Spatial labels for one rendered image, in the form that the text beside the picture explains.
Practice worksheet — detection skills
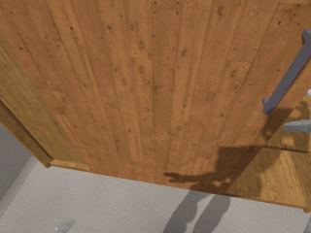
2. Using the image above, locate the wardrobe door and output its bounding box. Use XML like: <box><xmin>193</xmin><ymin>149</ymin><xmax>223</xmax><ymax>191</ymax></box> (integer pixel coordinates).
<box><xmin>0</xmin><ymin>0</ymin><xmax>311</xmax><ymax>196</ymax></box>
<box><xmin>0</xmin><ymin>30</ymin><xmax>86</xmax><ymax>165</ymax></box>

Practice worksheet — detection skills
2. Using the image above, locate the handle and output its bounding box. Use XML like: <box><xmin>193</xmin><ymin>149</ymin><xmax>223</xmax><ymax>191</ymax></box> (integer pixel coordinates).
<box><xmin>261</xmin><ymin>28</ymin><xmax>311</xmax><ymax>115</ymax></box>

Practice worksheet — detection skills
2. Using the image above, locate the left robot hand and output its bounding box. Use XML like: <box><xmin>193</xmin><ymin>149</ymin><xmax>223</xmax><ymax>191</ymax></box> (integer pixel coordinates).
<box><xmin>54</xmin><ymin>218</ymin><xmax>75</xmax><ymax>233</ymax></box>

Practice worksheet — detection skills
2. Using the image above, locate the right robot hand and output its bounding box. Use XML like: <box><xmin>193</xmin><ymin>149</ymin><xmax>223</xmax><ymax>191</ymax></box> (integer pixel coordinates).
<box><xmin>283</xmin><ymin>89</ymin><xmax>311</xmax><ymax>134</ymax></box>

